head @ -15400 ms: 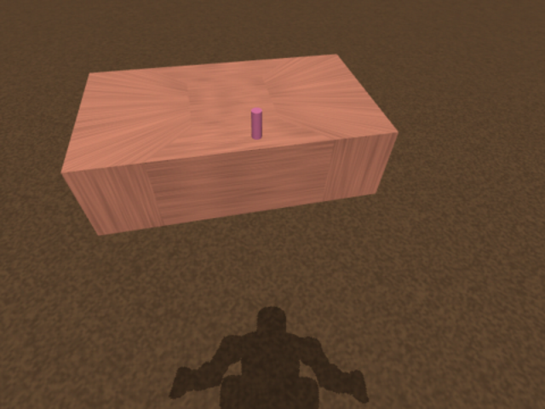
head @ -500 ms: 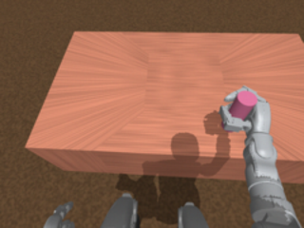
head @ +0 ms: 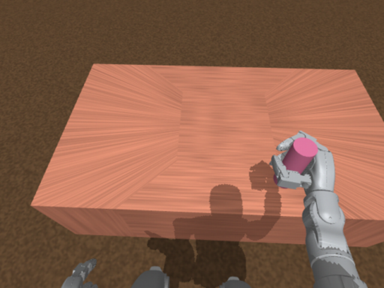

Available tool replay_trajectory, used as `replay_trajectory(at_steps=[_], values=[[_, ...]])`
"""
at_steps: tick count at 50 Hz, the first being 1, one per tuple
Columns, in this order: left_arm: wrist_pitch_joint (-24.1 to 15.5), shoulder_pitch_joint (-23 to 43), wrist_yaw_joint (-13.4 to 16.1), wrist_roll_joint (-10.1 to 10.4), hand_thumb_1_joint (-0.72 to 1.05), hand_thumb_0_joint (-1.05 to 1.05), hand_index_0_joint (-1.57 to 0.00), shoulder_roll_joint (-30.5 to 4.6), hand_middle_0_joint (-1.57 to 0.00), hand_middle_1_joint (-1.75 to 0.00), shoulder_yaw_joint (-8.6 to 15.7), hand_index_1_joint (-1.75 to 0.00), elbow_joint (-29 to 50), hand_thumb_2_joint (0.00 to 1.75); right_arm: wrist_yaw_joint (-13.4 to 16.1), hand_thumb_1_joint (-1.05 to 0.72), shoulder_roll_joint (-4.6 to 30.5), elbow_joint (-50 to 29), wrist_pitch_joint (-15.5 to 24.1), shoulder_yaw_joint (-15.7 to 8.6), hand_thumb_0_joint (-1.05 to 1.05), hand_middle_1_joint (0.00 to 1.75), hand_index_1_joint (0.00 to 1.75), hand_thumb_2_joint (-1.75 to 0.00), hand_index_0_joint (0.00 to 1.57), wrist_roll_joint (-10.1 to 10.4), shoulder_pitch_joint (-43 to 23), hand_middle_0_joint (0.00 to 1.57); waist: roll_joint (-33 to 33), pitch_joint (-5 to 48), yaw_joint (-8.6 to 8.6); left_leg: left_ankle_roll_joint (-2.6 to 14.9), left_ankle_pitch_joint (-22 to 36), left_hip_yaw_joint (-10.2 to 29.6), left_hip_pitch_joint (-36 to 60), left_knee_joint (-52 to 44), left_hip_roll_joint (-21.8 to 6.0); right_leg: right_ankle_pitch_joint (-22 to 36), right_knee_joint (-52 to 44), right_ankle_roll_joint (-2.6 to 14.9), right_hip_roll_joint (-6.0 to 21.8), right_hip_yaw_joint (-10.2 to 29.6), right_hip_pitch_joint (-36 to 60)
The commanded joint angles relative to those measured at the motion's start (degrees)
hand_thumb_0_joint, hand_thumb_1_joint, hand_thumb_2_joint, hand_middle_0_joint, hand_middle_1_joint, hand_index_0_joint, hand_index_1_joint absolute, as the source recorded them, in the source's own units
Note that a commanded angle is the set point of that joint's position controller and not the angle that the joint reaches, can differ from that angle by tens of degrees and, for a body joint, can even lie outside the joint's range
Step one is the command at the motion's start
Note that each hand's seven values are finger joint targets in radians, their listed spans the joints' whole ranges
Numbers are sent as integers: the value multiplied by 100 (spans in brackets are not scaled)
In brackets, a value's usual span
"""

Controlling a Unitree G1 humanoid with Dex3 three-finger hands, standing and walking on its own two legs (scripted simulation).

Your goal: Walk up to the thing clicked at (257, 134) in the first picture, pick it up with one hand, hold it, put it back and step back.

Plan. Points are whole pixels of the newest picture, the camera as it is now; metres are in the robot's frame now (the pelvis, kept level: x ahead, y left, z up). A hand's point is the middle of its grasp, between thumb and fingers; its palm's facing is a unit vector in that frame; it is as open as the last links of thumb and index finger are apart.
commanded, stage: lift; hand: right
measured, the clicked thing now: (293, 165) +0.36 -0.18 +0.04
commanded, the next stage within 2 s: hold in 0.28 s
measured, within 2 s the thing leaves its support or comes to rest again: neither
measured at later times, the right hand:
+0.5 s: hand (292, 164) +0.35 -0.17 +0.07, palm faces +0.09 +1.00 +0.00, open 5.7 cm
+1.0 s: hand (295, 167) +0.33 -0.17 +0.08, palm faces +0.09 +1.00 +0.00, open 5.7 cm
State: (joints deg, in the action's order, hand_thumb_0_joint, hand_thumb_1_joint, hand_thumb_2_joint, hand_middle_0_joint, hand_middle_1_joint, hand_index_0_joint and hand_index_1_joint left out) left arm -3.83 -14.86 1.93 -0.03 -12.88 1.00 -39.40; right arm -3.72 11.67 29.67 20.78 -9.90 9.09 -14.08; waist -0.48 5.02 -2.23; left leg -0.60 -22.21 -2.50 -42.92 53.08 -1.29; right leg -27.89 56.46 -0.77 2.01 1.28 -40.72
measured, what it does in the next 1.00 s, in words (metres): stands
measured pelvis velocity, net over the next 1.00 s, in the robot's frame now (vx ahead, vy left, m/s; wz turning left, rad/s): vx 0.01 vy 0.00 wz -0.01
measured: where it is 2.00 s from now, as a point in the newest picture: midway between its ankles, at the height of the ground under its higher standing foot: outside the picture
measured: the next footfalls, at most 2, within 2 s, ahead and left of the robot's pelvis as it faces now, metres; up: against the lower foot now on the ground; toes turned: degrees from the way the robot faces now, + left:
none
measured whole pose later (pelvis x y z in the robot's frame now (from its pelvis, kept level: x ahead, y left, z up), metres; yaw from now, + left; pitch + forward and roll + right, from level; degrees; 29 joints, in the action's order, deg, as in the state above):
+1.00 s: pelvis +0.01 +0.00 +0.02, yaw +0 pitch +7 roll +1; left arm -3.4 -13.6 3.0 0.5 -12.5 0.4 -39.1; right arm -4.2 10.9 23.0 18.9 -8.0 10.3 -6.9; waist -0.6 3.1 -0.9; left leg -0.6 -19.9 -2.7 -31.8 45.0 -1.3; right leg -25.0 47.8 -0.9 1.9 1.2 -29.5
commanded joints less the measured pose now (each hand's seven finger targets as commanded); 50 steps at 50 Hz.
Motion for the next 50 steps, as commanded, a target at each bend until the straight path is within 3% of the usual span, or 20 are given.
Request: replay_trajectory(at_steps=[1, 3, 4, 7, 8, 9, 11, 13, 15, 19, 23, 31, 34, 36, 37, 38, 42, 43, 46, 50], values=[[-192, -111, 107, 11, 91, 0, -19, -907, -18, -28, 335, -27, 573, 87, -3, -61, 841, -1497, 488, -231, 0, 149, 149, -136, 146, 79, -1687, 145, -94, 1821, 11, 159, 1501, 48, 1562, -725, 143, 1687, -960, 112, -143, -29, 812], [-211, -1, 101, 33, 91, 0, -19, -797, -18, -28, 231, -27, 630, 87, -38, -64, 639, -1051, 432, -136, 0, 150, 150, -136, 147, 91, -1291, 147, 136, 1519, -29, 142, 1357, 41, 1513, -817, 160, 1506, -1040, 137, -137, -26, 672], [-204, -10, 108, 16, 91, 0, -20, -892, -19, -29, 327, -28, 615, 87, -21, -63, 835, -1702, 518, -209, 0, 151, 151, -137, 148, 108, -1654, 147, -127, 1721, 61, 145, 1388, 88, 1672, -827, 127, 1480, -1037, 130, -150, -67, 771], [-187, -64, 138, 35, 91, 0, -19, -835, -18, -28, 287, -27, 619, 87, -16, -62, 810, -1641, 478, -139, 0, 149, 149, -136, 147, 78, -1491, 145, -25, 1821, 44, 136, 1646, 102, 1866, -888, 121, 1734, -1071, 130, -160, -90, 954], [-194, -7, 135, 32, 91, 0, -19, -835, -18, -28, 262, -27, 616, 87, -43, -63, 633, -1103, 406, -102, 0, 148, 148, -135, 146, 78, -1181, 145, 137, 1558, -18, 127, 1588, 61, 1707, -910, 146, 1740, -1095, 129, -147, -57, 888], [-200, 66, 107, 29, 91, 0, -19, -785, -18, -28, 219, -28, 612, 87, -72, -65, 513, -1179, 416, 6, 0, 148, 148, -134, 146, 108, -1063, 145, -18, 1431, 7, 150, 1580, 23, 1625, -867, 150, 1832, -1151, 95, -135, -26, 863], [-171, -21, 120, 29, 91, 0, -19, -948, -19, -28, 332, -27, 613, 87, -57, -64, 853, -1904, 491, -121, 0, 149, 149, -136, 146, 105, -1662, 145, -383, 1815, 63, 183, 1580, 23, 1654, -873, 160, 2008, -1219, 43, -97, 15, 1277], [-150, -19, 147, 24, 90, 0, -19, -921, -19, -29, 333, -28, 610, 87, -56, -64, 865, -1609, 433, -169, 0, 149, 149, -136, 146, 58, -1410, 145, -181, 1718, 50, 161, 1693, 37, 1757, -931, 148, 2048, -1196, 67, -117, -27, 1255], [-169, 23, 136, 23, 91, 0, -20, -826, -19, -29, 285, -28, 577, 87, -61, -64, 599, -1473, 424, -44, 0, 148, 148, -135, 146, 137, -1220, 145, 9, 1465, 47, 142, 1682, 35, 1840, -971, 133, 1897, -1213, 98, -135, -46, 1017], [-173, 135, 137, 46, 91, 0, -20, -886, -19, -29, 284, -28, 668, 87, -75, -65, 787, -1708, 412, -156, 0, 148, 148, -135, 146, 149, -1317, 146, -65, 1475, 101, 149, 1478, 26, 1851, -1057, 142, 1708, -1349, 98, -126, -33, 1143], [-165, 114, 141, 41, 92, 0, -20, -859, -19, -29, 290, -28, 667, 87, -73, -64, 633, -1695, 412, -8, 0, 148, 148, -135, 146, 133, -1159, 145, -26, 1446, 81, 145, 1578, 46, 1943, -1094, 127, 1767, -1367, 101, -140, -56, 1176], [-159, 223, 148, 46, 91, 0, -20, -839, -19, -29, 277, -29, 677, 88, -40, -66, 636, -1740, 351, -41, 0, 148, 148, -135, 147, 144, -939, 146, -20, 1267, 112, 137, 1358, -9, 1913, -1196, 151, 1580, -1513, 97, -121, -24, 1197], [-142, 204, 157, 53, 91, 0, -20, -732, -19, -30, 206, -29, 715, 88, -37, -63, 752, -2093, 394, -76, 0, 148, 148, -135, 146, 122, -1112, 145, -147, 1576, 177, 143, 1655, 39, 2152, -1194, 115, 1874, -1460, 90, -144, -70, 1401], [-148, 224, 169, 55, 92, 0, -20, -817, -19, -30, 260, -28, 704, 88, -38, -64, 655, -1799, 324, -40, 0, 148, 148, -135, 146, 151, -834, 146, 32, 1365, 124, 121, 1661, 43, 2164, -1241, 111, 1814, -1466, 111, -155, -76, 1271], [-170, 339, 155, 70, 91, 0, -20, -684, -19, -30, 129, -29, 791, 88, -48, -65, 566, -1594, 295, -31, 0, 147, 147, -134, 146, 162, -724, 145, 160, 1303, 98, 96, 1628, 41, 2147, -1274, 120, 1743, -1471, 131, -152, -82, 1249], [-165, 222, 162, 49, 91, 0, -20, -836, -19, -30, 276, -29, 707, 89, -30, -63, 716, -2251, 363, -68, 0, 148, 148, -135, 146, 175, -1242, 145, -147, 1472, 93, 134, 1602, 32, 2092, -1237, 122, 1767, -1514, 101, -138, -58, 1372], [-175, 291, 170, 61, 91, 0, -20, -751, -19, -30, 198, -29, 695, 89, -65, -66, 550, -1732, 284, 62, 0, 147, 147, -135, 146, 156, -731, 145, 6, 1176, 105, 129, 1560, -15, 2049, -1270, 138, 1814, -1568, 89, -128, -35, 1340], [-174, 236, 185, 55, 91, 0, -20, -814, -19, -30, 261, -29, 680, 89, -40, -64, 703, -2176, 335, -40, 0, 148, 148, -135, 146, 171, -1088, 145, -110, 1388, 101, 134, 1603, 28, 2146, -1297, 119, 1787, -1554, 102, -136, -59, 1437], [-190, 365, 190, 67, 91, 0, -20, -733, -19, -30, 175, -29, 745, 88, -58, -66, 608, -1795, 241, -6, 0, 147, 147, -134, 146, 178, -679, 146, -18, 1066, 134, 112, 1368, 19, 2144, -1415, 114, 1509, -1643, 125, -161, -87, 1313], [-210, 360, 191, 71, 92, 0, -20, -772, -19, -30, 202, -29, 747, 88, -53, -67, 679, -2219, 267, 1, 0, 146, 146, -133, 146, 190, -929, 146, -89, 1247, 145, 130, 1311, 14, 2226, -1444, 123, 1472, -1726, 113, -146, -62, 1465]])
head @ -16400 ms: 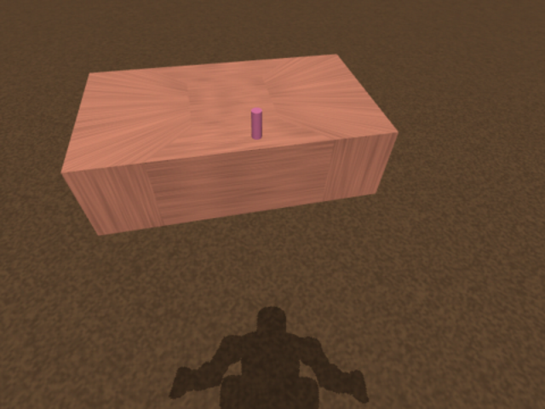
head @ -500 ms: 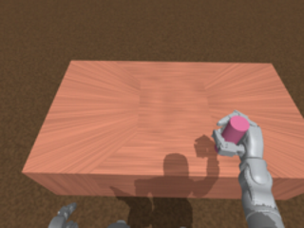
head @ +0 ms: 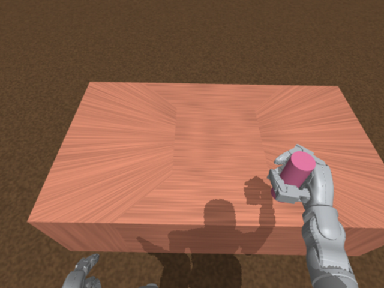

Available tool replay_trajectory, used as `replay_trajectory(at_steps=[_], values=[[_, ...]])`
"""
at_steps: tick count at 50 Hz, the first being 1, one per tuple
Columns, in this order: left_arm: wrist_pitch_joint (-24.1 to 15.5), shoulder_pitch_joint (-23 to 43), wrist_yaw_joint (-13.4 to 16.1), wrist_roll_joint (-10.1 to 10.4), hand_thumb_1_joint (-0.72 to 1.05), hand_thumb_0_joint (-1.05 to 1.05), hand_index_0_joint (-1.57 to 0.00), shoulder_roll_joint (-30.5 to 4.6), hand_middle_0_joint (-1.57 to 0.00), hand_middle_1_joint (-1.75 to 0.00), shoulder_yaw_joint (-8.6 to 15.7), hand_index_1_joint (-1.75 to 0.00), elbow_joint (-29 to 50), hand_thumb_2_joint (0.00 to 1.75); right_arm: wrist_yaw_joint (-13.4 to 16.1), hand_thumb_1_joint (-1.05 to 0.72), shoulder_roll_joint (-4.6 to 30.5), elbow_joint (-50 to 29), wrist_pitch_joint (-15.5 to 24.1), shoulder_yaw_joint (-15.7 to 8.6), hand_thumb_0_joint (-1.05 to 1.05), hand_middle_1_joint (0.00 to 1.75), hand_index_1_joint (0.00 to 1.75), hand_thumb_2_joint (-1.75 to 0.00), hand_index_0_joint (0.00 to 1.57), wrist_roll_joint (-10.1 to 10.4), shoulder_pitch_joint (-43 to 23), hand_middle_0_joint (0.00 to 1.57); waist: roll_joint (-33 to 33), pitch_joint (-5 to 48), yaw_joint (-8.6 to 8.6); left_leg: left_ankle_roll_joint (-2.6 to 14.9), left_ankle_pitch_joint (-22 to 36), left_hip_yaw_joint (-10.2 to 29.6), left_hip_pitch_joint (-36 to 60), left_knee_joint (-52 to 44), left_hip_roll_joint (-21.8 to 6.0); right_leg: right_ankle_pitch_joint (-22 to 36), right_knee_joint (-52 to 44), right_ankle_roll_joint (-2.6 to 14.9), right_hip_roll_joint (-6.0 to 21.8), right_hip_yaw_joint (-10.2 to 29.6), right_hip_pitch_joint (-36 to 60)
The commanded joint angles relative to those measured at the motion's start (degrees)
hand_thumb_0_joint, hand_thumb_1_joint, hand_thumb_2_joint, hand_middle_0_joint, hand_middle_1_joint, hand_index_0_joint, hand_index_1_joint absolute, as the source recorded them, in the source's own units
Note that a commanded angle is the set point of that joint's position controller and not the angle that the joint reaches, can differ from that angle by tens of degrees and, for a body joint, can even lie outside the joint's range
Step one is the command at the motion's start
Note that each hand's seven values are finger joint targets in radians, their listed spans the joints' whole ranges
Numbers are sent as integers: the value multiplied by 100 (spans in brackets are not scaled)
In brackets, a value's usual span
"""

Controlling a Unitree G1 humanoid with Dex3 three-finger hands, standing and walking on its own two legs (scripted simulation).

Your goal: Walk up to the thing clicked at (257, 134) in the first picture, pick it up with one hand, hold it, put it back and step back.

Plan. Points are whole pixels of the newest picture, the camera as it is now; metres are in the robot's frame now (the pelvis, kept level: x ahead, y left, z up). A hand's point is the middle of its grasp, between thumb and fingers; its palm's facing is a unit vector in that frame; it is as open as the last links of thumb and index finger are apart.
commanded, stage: hold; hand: right
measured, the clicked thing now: (290, 178) +0.33 -0.18 +0.06
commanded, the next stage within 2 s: crouch in 1.98 s
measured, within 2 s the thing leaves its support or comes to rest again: neither
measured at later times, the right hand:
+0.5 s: hand (283, 177) +0.33 -0.17 +0.06, palm faces +0.09 +1.00 +0.00, open 5.7 cm
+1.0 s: hand (285, 180) +0.32 -0.17 +0.06, palm faces +0.09 +1.00 +0.00, open 5.7 cm
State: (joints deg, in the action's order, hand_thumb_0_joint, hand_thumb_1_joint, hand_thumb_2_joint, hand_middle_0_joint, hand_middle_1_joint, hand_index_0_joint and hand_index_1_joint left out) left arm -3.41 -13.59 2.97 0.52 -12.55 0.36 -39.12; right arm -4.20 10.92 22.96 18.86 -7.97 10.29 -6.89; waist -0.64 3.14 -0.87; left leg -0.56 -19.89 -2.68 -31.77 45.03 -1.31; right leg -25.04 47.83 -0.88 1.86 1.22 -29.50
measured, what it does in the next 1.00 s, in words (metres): stands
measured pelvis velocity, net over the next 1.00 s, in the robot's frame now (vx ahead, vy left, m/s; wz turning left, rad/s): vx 0.00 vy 0.00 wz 0.00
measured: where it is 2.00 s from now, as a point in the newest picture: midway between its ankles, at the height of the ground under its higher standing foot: outside the picture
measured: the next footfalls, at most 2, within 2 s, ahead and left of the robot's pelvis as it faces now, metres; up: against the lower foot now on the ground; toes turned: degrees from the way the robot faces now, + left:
none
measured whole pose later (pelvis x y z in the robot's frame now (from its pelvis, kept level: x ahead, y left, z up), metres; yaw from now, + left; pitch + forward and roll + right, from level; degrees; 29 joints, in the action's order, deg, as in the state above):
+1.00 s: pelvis +0.00 +0.00 +0.00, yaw +0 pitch +6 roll +1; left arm -3.9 -12.9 3.6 0.2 -12.1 0.0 -39.5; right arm -3.9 10.5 21.8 19.0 -7.6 10.1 -5.7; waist -0.5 2.7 -0.8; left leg -0.6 -19.2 -2.7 -30.3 43.9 -1.4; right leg -24.3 46.6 -0.9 1.7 1.2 -28.1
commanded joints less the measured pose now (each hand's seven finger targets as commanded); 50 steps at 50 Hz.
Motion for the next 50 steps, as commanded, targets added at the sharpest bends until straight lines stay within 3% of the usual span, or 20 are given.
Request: replay_trajectory(at_steps=[1, 2, 3, 7, 9, 10, 13, 15, 19, 20, 22, 31, 35, 36, 37, 38, 42, 45, 46, 50], values=[[-245, 273, 85, 23, 92, 0, -20, -769, -19, -30, 230, -29, 723, 88, 12, -68, 755, -1677, 468, -194, 0, 147, 147, -134, 146, 80, -1686, 146, -114, 1357, 13, 129, 1086, 21, 1053, -635, 135, 1207, -889, 113, -119, -49, 367], [-246, 233, 108, 12, 91, 0, -20, -793, -19, -30, 272, -29, 666, 88, 17, -68, 741, -1186, 422, -236, 0, 147, 147, -134, 146, 44, -1402, 146, 52, 1252, -9, 102, 1104, 30, 1079, -650, 125, 1201, -836, 132, -133, -69, 283], [-259, 237, 102, 4, 91, 0, -20, -797, -19, -30, 274, -29, 666, 89, 4, -67, 610, -1245, 428, -150, 0, 146, 146, -134, 145, 73, -1424, 145, 141, 1234, -48, 96, 1125, 16, 1038, -641, 136, 1195, -836, 144, -123, -53, 254], [-247, 193, 108, 5, 91, 0, -20, -821, -19, -30, 282, -29, 689, 89, 29, -64, 806, -1511, 427, -295, 0, 146, 146, -134, 145, 69, -1630, 145, -27, 1463, -22, 115, 1334, 50, 1138, -625, 118, 1434, -823, 128, -135, -67, 383], [-253, 215, 124, 1, 92, 0, -20, -792, -19, -30, 267, -29, 657, 88, 18, -64, 663, -1381, 415, -177, 0, 146, 146, -133, 145, 63, -1566, 145, 26, 1359, -81, 101, 1288, 41, 1077, -641, 119, 1371, -819, 136, -130, -66, 380], [-265, 213, 109, -1, 91, 0, -20, -688, -19, -30, 209, -29, 681, 89, 45, -65, 642, -1781, 458, -130, 0, 147, 147, -134, 145, 65, -1676, 145, -104, 1522, -4, 115, 1408, 31, 1205, -617, 114, 1507, -841, 115, -132, -61, 462], [-247, 237, 122, 8, 91, 0, -20, -769, -19, -30, 234, -29, 667, 89, 22, -66, 670, -981, 354, -223, 0, 146, 146, -133, 146, 31, -1142, 146, 139, 1257, -37, 87, 1534, 25, 1163, -633, 115, 1630, -802, 130, -140, -70, 328], [-231, 181, 116, -7, 91, 0, -20, -778, -19, -30, 264, -29, 650, 89, 32, -65, 715, -1646, 440, -187, 0, 147, 147, -134, 146, 52, -1728, 146, -95, 1514, -58, 109, 1520, 54, 1207, -634, 111, 1600, -823, 121, -132, -74, 494], [-241, 214, 112, -4, 91, 0, -20, -789, -19, -30, 256, -29, 647, 89, 5, -63, 714, -1332, 400, -291, 0, 146, 146, -133, 145, 79, -1280, 145, -9, 1393, 41, 120, 1465, 22, 1203, -626, 122, 1607, -851, 109, -127, -53, 427], [-243, 253, 123, -3, 91, 0, -20, -775, -19, -30, 242, -29, 677, 89, -13, -64, 687, -1562, 431, -183, 0, 146, 146, -133, 145, 94, -1609, 145, -96, 1398, -27, 108, 1449, 44, 1186, -652, 107, 1557, -841, 116, -134, -73, 482], [-256, 210, 138, -9, 91, 0, -20, -791, -19, -30, 264, -29, 651, 89, -12, -61, 770, -1324, 421, -320, 0, 145, 145, -132, 144, 72, -1466, 144, 15, 1415, -29, 102, 1496, 48, 1214, -650, 107, 1595, -812, 129, -142, -68, 442], [-257, 168, 123, -13, 91, 0, -20, -739, -20, -30, 249, -29, 679, 89, -40, -64, 618, -1623, 498, -118, 0, 147, 147, -135, 146, 66, -1525, 146, 1, 1526, -47, 103, 1628, 57, 1265, -627, 104, 1689, -798, 127, -147, -83, 509], [-280, 248, 118, -22, 91, 0, -20, -778, -20, -30, 257, -29, 655, 89, -12, -63, 685, -1505, 481, -246, 0, 147, 147, -134, 145, 79, -1490, 145, -118, 1320, -8, 111, 1343, 28, 1113, -639, 118, 1451, -857, 120, -138, -57, 375], [-276, 272, 136, -24, 91, 0, -20, -800, -20, -30, 264, -29, 664, 89, 11, -64, 855, -1451, 483, -418, 0, 146, 146, -134, 145, 55, -1567, 145, -91, 1360, -27, 98, 1280, 53, 1134, -691, 112, 1354, -850, 141, -146, -70, 393], [-290, 346, 117, -12, 90, 0, -20, -656, -20, -30, 131, -30, 768, 89, -6, -64, 733, -1406, 474, -337, 0, 146, 146, -133, 145, 55, -1296, 145, 72, 1448, 28, 91, 1284, 16, 1230, -692, 130, 1386, -893, 139, -136, -48, 390], [-272, 305, 118, -23, 91, 0, -20, -792, -20, -30, 263, -29, 670, 89, 15, -65, 843, -1432, 492, -414, 0, 146, 146, -133, 145, 51, -1279, 145, -128, 1270, 85, 102, 1202, 35, 1213, -696, 106, 1278, -892, 128, -156, -84, 300], [-289, 310, 135, -16, 91, 0, -20, -683, -19, -30, 183, -29, 712, 89, 29, -65, 659, -1871, 541, -131, 0, 147, 147, -135, 146, 59, -1549, 145, -111, 1416, 5, 108, 1286, 61, 1264, -710, 108, 1338, -899, 126, -153, -91, 477], [-299, 302, 143, -25, 91, 0, -20, -776, -20, -30, 258, -29, 612, 89, 21, -64, 508, -1045, 446, -76, 0, 148, 148, -136, 146, 38, -1174, 146, 145, 1045, -96, 86, 1190, 42, 1007, -695, 120, 1221, -866, 153, -131, -72, 265], [-296, 268, 143, -33, 91, 0, -21, -770, -20, -30, 266, -29, 634, 89, 25, -63, 638, -1386, 477, -186, 0, 148, 148, -136, 146, 49, -1542, 146, 39, 1223, -89, 86, 1241, 52, 1063, -684, 111, 1275, -853, 146, -128, -64, 316], [-281, 258, 140, -23, 91, 0, -21, -796, -20, -30, 271, -29, 664, 89, 16, -61, 691, -1487, 438, -207, 0, 146, 146, -133, 145, 33, -1437, 144, 5, 1299, -30, 106, 1225, 27, 1131, -688, 119, 1323, -897, 130, -131, -45, 364]])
